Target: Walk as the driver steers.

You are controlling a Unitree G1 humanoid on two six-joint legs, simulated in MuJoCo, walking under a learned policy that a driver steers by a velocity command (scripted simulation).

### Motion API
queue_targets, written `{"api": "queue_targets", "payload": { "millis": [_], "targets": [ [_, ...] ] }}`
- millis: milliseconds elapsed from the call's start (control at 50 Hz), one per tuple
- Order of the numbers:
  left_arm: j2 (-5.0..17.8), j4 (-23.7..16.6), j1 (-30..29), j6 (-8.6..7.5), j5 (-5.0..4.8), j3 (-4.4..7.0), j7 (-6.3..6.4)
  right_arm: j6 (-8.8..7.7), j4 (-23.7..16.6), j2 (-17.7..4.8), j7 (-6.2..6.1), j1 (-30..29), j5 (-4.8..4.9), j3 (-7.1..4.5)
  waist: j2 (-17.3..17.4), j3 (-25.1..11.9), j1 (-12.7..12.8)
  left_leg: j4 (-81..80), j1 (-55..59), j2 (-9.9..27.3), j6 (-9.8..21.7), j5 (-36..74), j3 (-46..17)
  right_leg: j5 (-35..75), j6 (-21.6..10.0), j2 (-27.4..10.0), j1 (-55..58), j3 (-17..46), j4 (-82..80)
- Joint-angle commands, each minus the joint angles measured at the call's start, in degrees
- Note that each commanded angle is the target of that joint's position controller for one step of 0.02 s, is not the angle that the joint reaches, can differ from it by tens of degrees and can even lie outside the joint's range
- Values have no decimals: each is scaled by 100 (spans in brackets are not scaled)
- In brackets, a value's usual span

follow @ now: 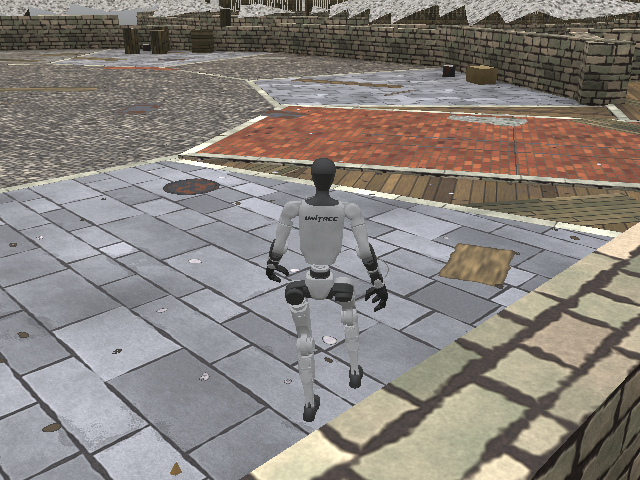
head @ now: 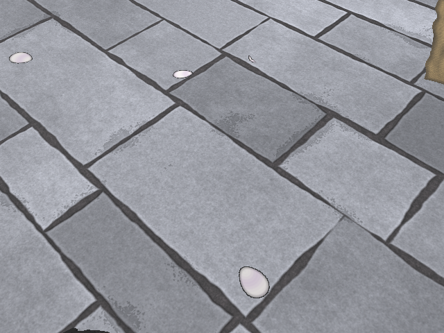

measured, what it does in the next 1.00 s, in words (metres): walks ahead, turning left: right foot, then left foot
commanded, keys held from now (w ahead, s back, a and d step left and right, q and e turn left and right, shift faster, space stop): w+q+shift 1.00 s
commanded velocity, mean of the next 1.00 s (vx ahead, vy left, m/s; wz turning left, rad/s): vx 0.99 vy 0.00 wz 1.00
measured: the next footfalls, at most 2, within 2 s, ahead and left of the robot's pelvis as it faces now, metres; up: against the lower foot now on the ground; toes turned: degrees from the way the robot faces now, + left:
right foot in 0.16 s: +0.38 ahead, -0.16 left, +0.00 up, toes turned +10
left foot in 0.60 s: +0.71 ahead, +0.18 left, +0.00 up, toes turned +37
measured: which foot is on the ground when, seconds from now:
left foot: down 0.00-0.14, up 0.16-0.58, down 0.60-1.00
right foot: up 0.00-0.14, down 0.16-0.60, up 0.62-1.00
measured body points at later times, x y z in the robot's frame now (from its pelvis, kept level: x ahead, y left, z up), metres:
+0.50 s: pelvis +0.46 +0.01 -0.01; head +0.49 +0.03 +0.44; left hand +0.26 +0.22 -0.14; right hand +0.82 -0.06 -0.05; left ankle +0.60 +0.17 -0.67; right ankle +0.34 -0.17 -0.73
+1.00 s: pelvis +0.88 +0.28 -0.01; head +0.90 +0.30 +0.43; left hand +0.87 +0.62 -0.05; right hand +1.11 +0.07 -0.13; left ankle +0.68 +0.16 -0.72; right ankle +1.11 +0.32 -0.72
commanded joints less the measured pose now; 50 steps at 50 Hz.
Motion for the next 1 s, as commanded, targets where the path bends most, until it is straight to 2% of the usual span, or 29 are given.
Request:
{"api": "queue_targets", "payload": {
  "millis": [20, 100, 120, 140, 160, 180, 200, 220, 240, 260, 340, 400, 460, 520, 560, 580, 600, 620, 640, 660, 680, 700, 740, 820, 880, 940, 960, 980, 1000],
  "targets": [
    [531, -506, -480, -24, -103, 102, -76, -255, -515, -891, 21, -697, 13, -253, 226, 585, 185, -1548, -2047, 1092, 723, 1506, -1422, 1633, 3, 349, 1456, -372, -1492],
    [852, -367, -263, -64, -185, 217, -10, -250, -319, -1178, 12, -388, 123, -355, 229, -51, 139, -710, -779, 1332, 305, 3839, -1646, 1861, -264, 828, 2635, -351, -2424],
    [1090, -193, 359, -76, -189, 327, 62, -233, -283, -1337, 2, -386, 91, -384, 155, -516, 447, 211, -499, 1287, 158, 4738, -1599, 1237, -326, 1028, 3305, -387, -2394],
    [1287, 33, 1458, -84, -210, 450, 171, -234, -291, -1507, 29, -658, 40, -413, 80, -1033, 1173, 1660, -850, 1150, -1, 4956, -1445, 872, -360, 1014, 4524, -503, -2430],
    [1661, 267, 2668, -95, -123, 606, 323, -310, -373, -1051, 47, -887, -10, -287, -198, -1632, 1720, 3543, -1712, 798, -140, 3924, -1117, -339, -461, 298, 5873, 129, -2407],
    [2024, 339, 2923, -132, 113, 656, 363, -336, -675, 20, 7, -761, 82, -14, -1855, -1967, 1362, 5446, -3198, 231, -184, -1134, -639, -2446, -629, -1403, 6612, 2612, -3427],
    [1939, 194, 1991, -124, 66, 682, 279, -308, -840, -260, -18, -455, 157, 36, -2353, -2044, 730, 5972, -3853, 478, -137, -615, -364, -3081, -927, -1785, 6132, 4818, -4516],
    [1293, 37, 1221, -91, 3, 574, 251, -194, -634, -590, -15, -750, 12, -15, -1316, -1209, 619, 5925, -3952, 1006, -152, 23, -173, -3393, -1020, -1540, 5302, 3913, -4472],
    [955, 103, 1037, -73, -37, 495, 217, -112, -605, -641, 74, -990, -75, -21, -630, -695, 573, 5674, -3842, 1255, -206, 323, -13, -2475, -1021, -1294, 4599, 2904, -4354],
    [848, 229, 1057, -79, -24, 463, 207, -38, -608, -563, 168, -1167, -109, -18, -351, -425, 515, 5512, -3725, 1417, -267, 361, 42, -1613, -928, -1068, 4161, 2124, -4370],
    [515, 863, 1482, -310, -207, 358, 81, 226, -1013, -6, 397, -1750, -119, 158, -400, 220, 247, 5193, -4058, 1765, -346, 655, 173, 457, -680, -844, 3561, 198, -4727],
    [601, 945, 1257, -440, -185, 356, 55, 247, -1335, 34, 460, -2202, -72, 230, -511, 422, -8, 4295, -3893, 1775, -333, 1463, 447, 1833, -592, -602, 3226, -1039, -4975],
    [743, 1146, 1466, -451, -177, 394, 114, 222, -1457, -47, 566, -2883, -94, 275, -101, 794, 104, 2758, -3517, 1552, -128, 1853, 1242, 2753, -544, -281, 3464, -1862, -5339],
    [1181, 1188, 1744, -352, -195, 467, 206, 162, -1293, -100, 529, -2604, -69, 254, -338, 402, -158, 2077, -2547, 960, 171, 1638, 1814, 6933, -452, -407, 4255, -2177, -4400],
    [1519, 1072, 1461, -138, -176, 566, 258, 124, -853, -491, 382, -1164, -27, 62, -602, -460, -957, 2037, -991, 606, 351, 1152, 1717, 8054, -531, -592, 4338, -2057, -2555],
    [1558, 943, 1191, -42, -159, 584, 260, 104, -426, -738, 282, 155, -15, -105, -576, -1035, -1485, 1774, 468, 510, 538, 958, 1391, 7803, -613, -651, 3771, -1884, -899],
    [1457, 866, 946, -3, -183, 617, 225, 182, -202, -998, 125, 647, 185, -350, 154, -1307, -1618, 1189, 1967, 632, 652, 731, 705, 4352, -469, 93, 2441, -1811, 1350],
    [482, 636, 1300, -45, -9, 350, 92, 224, -356, -1420, 39, -162, 142, -391, 1266, -670, -505, 1330, 1914, 1623, 827, 1271, -1070, -1058, -331, 811, 571, -1578, 3320],
    [811, -75, 1299, -172, -183, 377, 94, 313, -661, -1768, 40, -168, -69, -464, 1190, -2038, -436, -56, 3245, 2491, 1996, -115, -3813, -1103, -211, 1135, -706, -296, 4009],
    [972, -100, 810, -318, -159, 349, 96, 301, -569, -1478, -20, -54, -85, -465, 230, -1387, -491, -983, 2576, 2629, 1712, -857, -4221, -638, -229, 743, -1081, 74, 3395],
    [942, -139, 590, -357, -170, 308, 109, 219, -401, -1209, -75, -153, -37, -409, -146, -532, -248, -1137, 1610, 2440, 1524, -579, -3825, -378, -232, 532, -917, 106, 2667],
    [854, -41, 469, -316, -65, 271, 147, 107, -347, -1091, -104, -344, -40, -369, -478, -130, 9, -1098, 768, 2145, 1368, 99, -3293, -408, -181, 382, -526, 67, 2286],
    [808, 75, 753, -96, 93, 237, 140, -88, -364, -824, -147, -616, 15, -236, -534, 25, 410, -1074, -431, 1731, 1292, 977, -2461, -597, 4, 149, 224, 85, 1567],
    [433, -459, -543, 25, -18, 86, 36, -278, -281, -735, -48, -480, 21, -215, -261, 449, 165, -1451, -1731, 1166, 1052, 1285, -1830, 595, 148, 122, 834, -216, -495],
    [383, -574, -929, -15, -164, 45, -12, -296, -182, -843, 29, -262, 93, -288, 36, 237, -123, -1320, -1530, 1060, 693, 2354, -1698, 2202, -26, 473, 1637, -307, -1774],
    [626, -592, -893, -49, -198, 120, 34, -253, -96, -959, 1, -113, 114, -342, 182, 12, -161, -768, -719, 1227, 402, 3390, -1896, 2094, -193, 765, 2220, -240, -2576],
    [811, -482, -519, -63, -199, 198, 85, -241, -85, -1071, -17, -131, 96, -368, 198, -261, 7, -196, -452, 1209, 258, 4188, -1919, 1713, -244, 943, 2711, -225, -2670],
    [1086, -284, 284, -90, -218, 328, 160, -235, -84, -1277, 1, -248, 53, -407, 133, -769, 466, 863, -391, 1140, 103, 4746, -1815, 1135, -308, 1067, 3586, -243, -2648],
    [1338, -10, 1519, -109, -214, 463, 266, -274, -134, -1316, 39, -569, 18, -407, 91, -1287, 1219, 2335, -1001, 933, -48, 4571, -1616, 724, -381, 856, 4956, -211, -2570]
  ]
}}
Velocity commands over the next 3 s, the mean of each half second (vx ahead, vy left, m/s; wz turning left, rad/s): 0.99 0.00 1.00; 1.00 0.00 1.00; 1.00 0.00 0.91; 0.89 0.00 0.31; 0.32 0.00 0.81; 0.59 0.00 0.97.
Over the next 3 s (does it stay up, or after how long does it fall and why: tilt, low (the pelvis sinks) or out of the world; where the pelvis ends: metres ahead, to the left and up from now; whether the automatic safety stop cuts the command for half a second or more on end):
stays up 1.03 1.59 0.00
